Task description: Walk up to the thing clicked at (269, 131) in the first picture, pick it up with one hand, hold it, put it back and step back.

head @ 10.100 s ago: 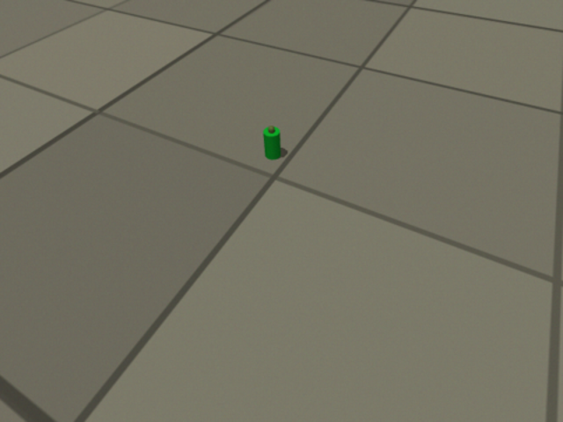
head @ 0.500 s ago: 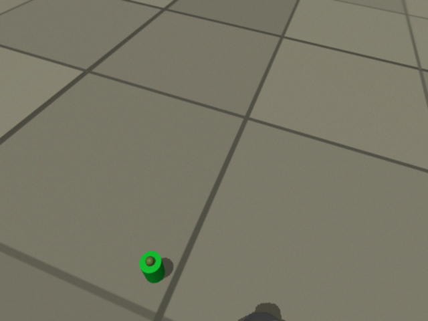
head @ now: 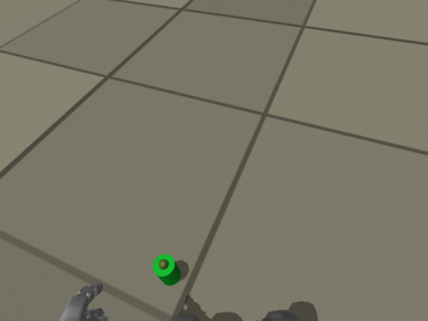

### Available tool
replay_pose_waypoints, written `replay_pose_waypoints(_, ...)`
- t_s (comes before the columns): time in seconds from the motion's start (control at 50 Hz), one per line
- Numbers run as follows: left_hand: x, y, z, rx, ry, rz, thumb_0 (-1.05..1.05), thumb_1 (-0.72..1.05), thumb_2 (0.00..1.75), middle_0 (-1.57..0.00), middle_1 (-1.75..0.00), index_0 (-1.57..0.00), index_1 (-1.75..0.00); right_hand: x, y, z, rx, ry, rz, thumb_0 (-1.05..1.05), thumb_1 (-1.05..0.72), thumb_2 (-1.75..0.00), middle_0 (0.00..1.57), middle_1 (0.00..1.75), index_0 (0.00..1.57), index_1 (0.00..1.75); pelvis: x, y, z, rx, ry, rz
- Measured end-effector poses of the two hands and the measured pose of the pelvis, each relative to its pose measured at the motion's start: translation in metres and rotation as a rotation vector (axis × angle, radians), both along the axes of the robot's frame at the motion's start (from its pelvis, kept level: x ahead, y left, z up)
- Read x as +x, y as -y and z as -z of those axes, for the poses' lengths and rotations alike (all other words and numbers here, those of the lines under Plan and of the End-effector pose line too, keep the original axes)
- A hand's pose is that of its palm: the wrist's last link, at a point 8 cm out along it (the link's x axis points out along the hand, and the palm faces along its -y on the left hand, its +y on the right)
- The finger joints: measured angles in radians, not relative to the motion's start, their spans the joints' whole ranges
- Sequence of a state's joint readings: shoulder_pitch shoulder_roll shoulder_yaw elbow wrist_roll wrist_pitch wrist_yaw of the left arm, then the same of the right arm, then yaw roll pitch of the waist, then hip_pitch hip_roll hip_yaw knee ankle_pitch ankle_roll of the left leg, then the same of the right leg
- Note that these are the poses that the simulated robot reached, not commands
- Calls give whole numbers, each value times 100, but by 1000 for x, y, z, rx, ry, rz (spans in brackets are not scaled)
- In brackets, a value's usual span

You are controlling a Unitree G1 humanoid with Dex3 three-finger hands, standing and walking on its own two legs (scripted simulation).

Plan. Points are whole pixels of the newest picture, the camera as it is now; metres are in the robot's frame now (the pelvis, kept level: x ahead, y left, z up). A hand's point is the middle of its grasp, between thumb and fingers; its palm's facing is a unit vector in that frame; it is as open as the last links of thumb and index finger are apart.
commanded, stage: walk up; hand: left
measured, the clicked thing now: (166, 269) +0.38 +0.26 -0.66
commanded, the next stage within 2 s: none
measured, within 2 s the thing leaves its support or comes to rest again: neither
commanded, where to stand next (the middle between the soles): +0.04 +0.03 m, yaw +1 degrees
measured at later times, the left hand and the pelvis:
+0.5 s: hand out of the picture +0.04 +0.27 -0.14, palm faces -0.01 -0.94 -0.34, open 7.4 cm; pelvis +0.00 +0.01 +0.02, yaw +0 degrees
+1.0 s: hand out of the picture +0.09 +0.27 -0.13, palm faces -0.02 -0.93 -0.38, open 7.4 cm; pelvis -0.02 +0.01 +0.02, yaw -1 degrees
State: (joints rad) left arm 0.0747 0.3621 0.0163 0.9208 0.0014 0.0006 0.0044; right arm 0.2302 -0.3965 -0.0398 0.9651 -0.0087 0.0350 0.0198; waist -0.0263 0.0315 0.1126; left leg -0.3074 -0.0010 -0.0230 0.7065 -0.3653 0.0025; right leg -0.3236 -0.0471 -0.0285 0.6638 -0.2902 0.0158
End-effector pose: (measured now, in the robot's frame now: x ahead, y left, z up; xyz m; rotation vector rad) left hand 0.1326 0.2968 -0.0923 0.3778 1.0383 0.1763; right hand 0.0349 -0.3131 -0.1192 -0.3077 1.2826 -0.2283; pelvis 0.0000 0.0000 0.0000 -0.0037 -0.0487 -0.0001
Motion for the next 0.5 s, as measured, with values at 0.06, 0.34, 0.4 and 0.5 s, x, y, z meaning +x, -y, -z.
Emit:
replay_pose_waypoints(0.06,-2,-14,11,-1,-12,-28,0,90,90,-21,-30,-20,-30,3,-7,-4,-22,2,-20,1,-91,-89,21,30,20,30,-5,-9,4,12,-2,-3)
replay_pose_waypoints(0.34,-87,-20,14,-5,-195,-71,0,90,90,-20,-30,-20,-30,42,-18,-19,-8,109,-68,1,-90,-89,21,30,20,30,-14,-8,-9,-8,-6,5)
replay_pose_waypoints(0.4,-96,-16,11,-24,-212,-89,1,90,90,-20,-30,-20,-30,49,-24,-20,13,122,-80,1,-90,-89,21,30,20,30,-10,-10,-13,0,-5,1)
replay_pose_waypoints(0.5,-96,-13,7,-44,-199,-104,1,90,90,-20,-30,-20,-30,59,-32,-25,32,134,-94,1,-90,-89,21,30,20,30,-5,-11,-20,-1,-1,-2)
